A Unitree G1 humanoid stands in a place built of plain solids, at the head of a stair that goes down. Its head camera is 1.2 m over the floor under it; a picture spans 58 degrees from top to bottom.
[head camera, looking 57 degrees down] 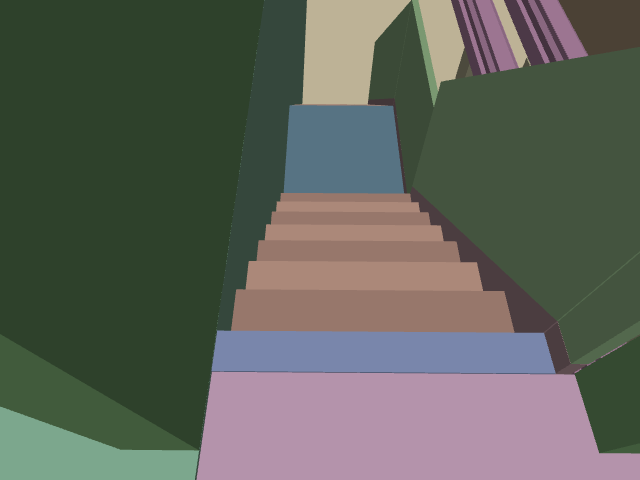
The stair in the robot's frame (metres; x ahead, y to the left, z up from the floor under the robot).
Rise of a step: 0.18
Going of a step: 0.22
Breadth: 0.95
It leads straight ahead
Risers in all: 8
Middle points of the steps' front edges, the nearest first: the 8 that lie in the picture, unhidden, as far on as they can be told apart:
0.46 -0.18 0.00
0.69 -0.18 -0.18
0.91 -0.18 -0.36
1.13 -0.18 -0.55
1.35 -0.18 -0.73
1.58 -0.18 -0.91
1.80 -0.18 -1.09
2.02 -0.19 -1.27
